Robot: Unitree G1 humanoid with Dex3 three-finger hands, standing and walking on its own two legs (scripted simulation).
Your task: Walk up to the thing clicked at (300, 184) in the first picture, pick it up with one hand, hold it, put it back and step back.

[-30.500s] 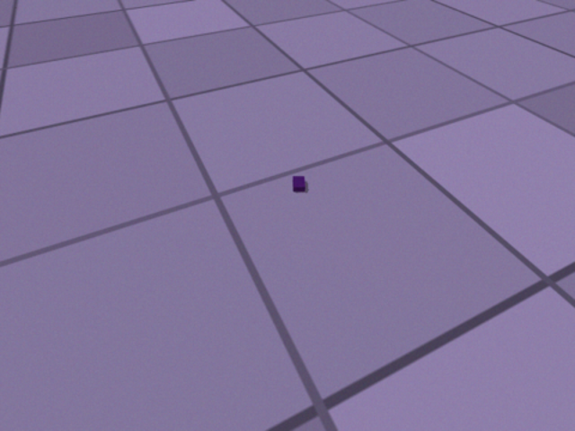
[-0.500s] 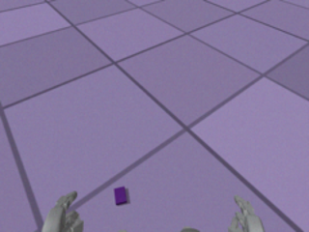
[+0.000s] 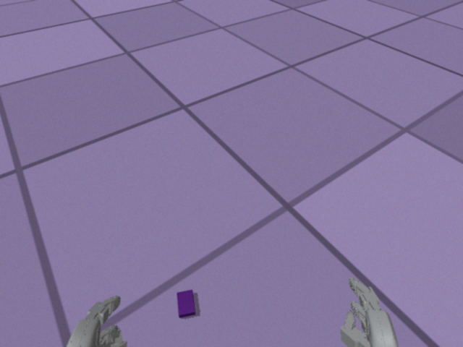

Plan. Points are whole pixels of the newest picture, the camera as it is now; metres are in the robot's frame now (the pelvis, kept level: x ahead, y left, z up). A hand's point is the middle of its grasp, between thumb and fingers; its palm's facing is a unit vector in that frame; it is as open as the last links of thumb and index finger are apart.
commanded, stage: home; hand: left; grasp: from above
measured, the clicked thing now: (186, 303) +0.43 +0.17 -0.70
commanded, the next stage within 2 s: stand in 1.58 s
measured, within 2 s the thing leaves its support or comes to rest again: neither
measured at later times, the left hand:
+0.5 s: hand out of the picture +0.16 +0.18 -0.05, palm faces +0.04 -0.98 -0.21, open 7.5 cm
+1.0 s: hand out of the picture +0.16 +0.18 -0.05, palm faces +0.04 -0.97 -0.22, open 7.4 cm
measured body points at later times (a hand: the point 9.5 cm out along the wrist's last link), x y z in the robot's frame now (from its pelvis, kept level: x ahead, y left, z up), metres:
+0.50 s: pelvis -0.01 +0.00 +0.00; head +0.01 +0.00 +0.45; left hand +0.15 +0.23 -0.03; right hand +0.15 -0.25 -0.07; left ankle +0.00 +0.12 -0.68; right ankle +0.00 -0.14 -0.68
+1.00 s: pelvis +0.00 +0.00 +0.00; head +0.02 +0.00 +0.45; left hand +0.16 +0.23 -0.03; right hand +0.16 -0.25 -0.07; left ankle +0.00 +0.12 -0.68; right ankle +0.00 -0.14 -0.68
